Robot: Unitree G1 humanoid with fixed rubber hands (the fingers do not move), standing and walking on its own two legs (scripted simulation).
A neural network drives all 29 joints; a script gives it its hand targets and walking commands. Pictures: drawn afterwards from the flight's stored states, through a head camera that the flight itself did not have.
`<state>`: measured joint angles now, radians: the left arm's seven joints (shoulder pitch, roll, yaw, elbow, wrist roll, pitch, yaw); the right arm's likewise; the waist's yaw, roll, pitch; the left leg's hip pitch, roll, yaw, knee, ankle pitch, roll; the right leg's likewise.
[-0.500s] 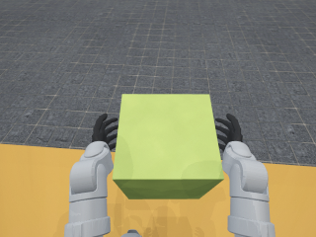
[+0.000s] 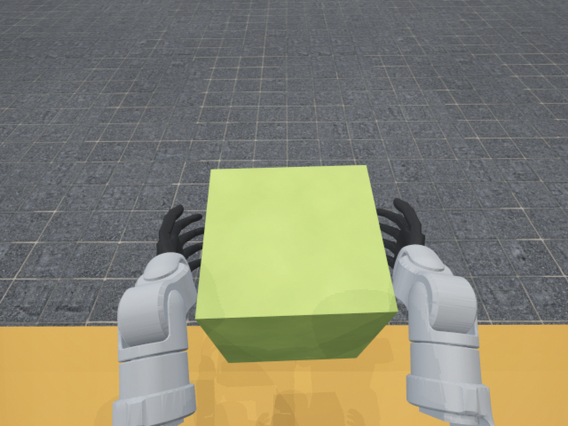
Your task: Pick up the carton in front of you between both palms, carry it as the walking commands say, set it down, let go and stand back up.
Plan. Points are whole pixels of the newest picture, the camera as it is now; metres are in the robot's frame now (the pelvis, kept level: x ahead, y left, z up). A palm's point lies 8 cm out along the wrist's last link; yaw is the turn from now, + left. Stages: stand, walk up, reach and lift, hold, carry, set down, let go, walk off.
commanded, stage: carry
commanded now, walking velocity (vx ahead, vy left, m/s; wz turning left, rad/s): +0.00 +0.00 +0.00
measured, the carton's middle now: (291, 273) +0.35 +0.00 +0.03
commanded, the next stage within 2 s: none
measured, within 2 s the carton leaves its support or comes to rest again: neither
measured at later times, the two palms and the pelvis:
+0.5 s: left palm (183, 248) +0.34 +0.14 +0.12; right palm (421, 237) +0.34 -0.17 +0.11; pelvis +0.02 -0.02 +0.00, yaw +1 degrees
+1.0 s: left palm (202, 213) +0.43 +0.13 +0.08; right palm (396, 194) +0.45 -0.18 +0.08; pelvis +0.12 -0.04 -0.01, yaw +0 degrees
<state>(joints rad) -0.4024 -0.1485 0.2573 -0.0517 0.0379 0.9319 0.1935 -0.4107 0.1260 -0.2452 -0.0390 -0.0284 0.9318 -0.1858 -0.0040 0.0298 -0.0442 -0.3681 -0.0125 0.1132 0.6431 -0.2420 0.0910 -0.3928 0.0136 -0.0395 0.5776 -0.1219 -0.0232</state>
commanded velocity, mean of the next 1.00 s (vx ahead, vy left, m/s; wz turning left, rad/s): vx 0.27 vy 0.00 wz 0.00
